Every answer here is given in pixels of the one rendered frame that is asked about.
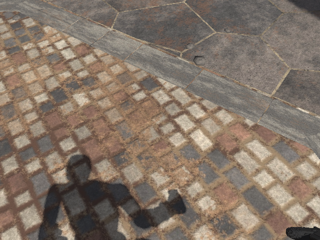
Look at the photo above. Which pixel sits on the right robot hand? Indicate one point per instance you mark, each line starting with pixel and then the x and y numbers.
pixel 303 233

